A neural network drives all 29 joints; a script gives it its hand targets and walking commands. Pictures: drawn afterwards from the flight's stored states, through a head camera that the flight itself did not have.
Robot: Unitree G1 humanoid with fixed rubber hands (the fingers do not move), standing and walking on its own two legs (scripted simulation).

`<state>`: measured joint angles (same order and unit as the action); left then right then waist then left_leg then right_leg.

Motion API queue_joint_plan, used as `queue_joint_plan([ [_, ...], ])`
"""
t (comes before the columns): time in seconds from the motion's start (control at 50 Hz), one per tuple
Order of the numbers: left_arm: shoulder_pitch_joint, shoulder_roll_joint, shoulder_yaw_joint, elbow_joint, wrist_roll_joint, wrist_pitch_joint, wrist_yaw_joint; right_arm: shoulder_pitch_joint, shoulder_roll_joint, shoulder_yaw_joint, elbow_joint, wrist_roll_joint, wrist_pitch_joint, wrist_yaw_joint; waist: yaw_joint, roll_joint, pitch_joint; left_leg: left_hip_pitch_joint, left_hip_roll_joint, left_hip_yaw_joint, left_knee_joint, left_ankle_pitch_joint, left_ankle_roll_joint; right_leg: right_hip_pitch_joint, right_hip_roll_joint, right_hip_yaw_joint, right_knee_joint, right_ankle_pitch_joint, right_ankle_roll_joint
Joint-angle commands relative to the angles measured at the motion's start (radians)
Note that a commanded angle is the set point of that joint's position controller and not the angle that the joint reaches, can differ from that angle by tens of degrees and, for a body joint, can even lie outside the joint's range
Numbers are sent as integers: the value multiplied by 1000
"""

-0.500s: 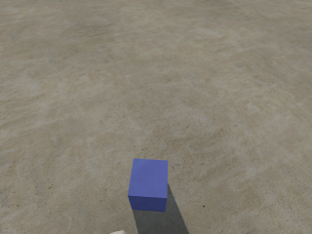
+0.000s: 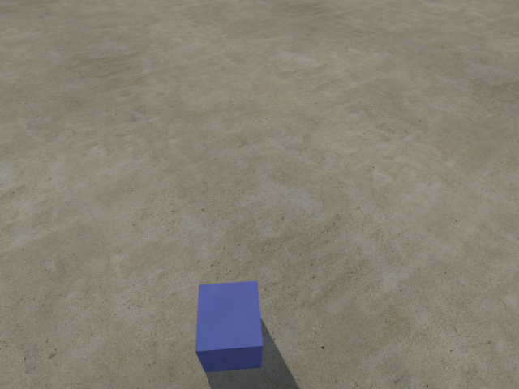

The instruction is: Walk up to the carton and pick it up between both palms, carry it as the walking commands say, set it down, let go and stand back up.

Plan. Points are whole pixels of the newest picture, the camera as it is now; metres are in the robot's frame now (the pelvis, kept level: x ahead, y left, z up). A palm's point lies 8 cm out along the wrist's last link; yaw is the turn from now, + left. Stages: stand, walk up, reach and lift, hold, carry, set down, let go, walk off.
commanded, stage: walk up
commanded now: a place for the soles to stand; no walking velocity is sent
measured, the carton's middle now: (230, 327) +0.44 +0.10 -0.64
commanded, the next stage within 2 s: reach and lift in 1.40 s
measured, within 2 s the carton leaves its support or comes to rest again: neither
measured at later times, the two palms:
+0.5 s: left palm out of the picture +0.07 +0.24 -0.12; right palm out of the picture +0.06 -0.27 -0.14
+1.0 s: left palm out of the picture +0.08 +0.26 -0.12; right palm out of the picture +0.04 -0.28 -0.14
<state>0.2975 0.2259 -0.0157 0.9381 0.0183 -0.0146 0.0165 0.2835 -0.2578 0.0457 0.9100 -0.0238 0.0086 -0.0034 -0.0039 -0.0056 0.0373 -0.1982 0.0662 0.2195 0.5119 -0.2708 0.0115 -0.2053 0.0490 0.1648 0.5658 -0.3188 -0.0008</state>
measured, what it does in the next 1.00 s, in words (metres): stands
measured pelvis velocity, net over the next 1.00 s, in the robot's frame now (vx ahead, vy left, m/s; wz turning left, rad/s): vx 0.01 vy -0.01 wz -0.09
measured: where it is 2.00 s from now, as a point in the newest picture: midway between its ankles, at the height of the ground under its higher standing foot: outside the picture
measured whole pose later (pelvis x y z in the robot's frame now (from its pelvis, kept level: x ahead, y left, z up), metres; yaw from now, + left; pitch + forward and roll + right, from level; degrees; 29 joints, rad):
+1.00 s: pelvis +0.01 -0.01 -0.01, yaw -5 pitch -2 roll +2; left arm 0.31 0.27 0.02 0.86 0.02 0.01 0.04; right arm 0.22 -0.30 0.02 0.93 -0.03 0.06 -0.01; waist -0.01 0.00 0.07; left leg -0.20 0.11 0.30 0.62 -0.35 0.00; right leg -0.26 0.10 0.25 0.70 -0.39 -0.01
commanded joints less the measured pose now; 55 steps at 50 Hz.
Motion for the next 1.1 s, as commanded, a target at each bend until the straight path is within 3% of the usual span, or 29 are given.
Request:
queue_joint_plan([
  [0.0,59,114,22,-32,-1,-11,9,28,-132,-26,-27,-2,1,-4,0,5,11,92,125,-109,-110,19,56,-140,-62,45,-51,278,-46],
  [0.22,77,145,31,-47,-10,-6,18,-15,-132,-31,-19,-3,16,-5,2,-53,-7,133,84,-78,-29,89,49,-167,-73,144,-57,386,-77],
  [0.38,76,152,34,-60,-11,-3,21,-22,-134,-36,-12,-2,18,-3,2,-49,-11,149,76,-82,-24,74,46,-179,-69,179,-66,383,-76],
  [0.62,82,155,41,-65,-7,0,20,-23,-153,-45,6,-3,25,-4,2,-22,15,164,104,-77,-50,27,63,-224,-43,149,-50,294,-61],
  [0.78,76,172,56,-93,-7,4,27,-29,-175,-50,-6,-2,32,-12,-3,-13,1,174,121,-72,-15,65,76,-243,-35,151,13,338,-68],
  [0.88,75,172,64,-117,-2,10,26,-41,-179,-53,-21,-7,40,-14,-5,-7,-1,160,143,-84,-17,-3,92,-257,-27,140,35,280,-72],
  [1.02,61,192,73,-145,-4,12,21,-45,-172,-52,-43,-7,40,-8,-9,-48,24,156,88,-79,9,-54,70,-287,-40,219,-28,248,-86],
  [1.08,54,187,72,-155,-5,12,20,-33,-181,-56,-43,-6,34,-7,-12,-47,13,178,100,-88,-5,-38,73,-293,-32,208,-15,237,-80],
])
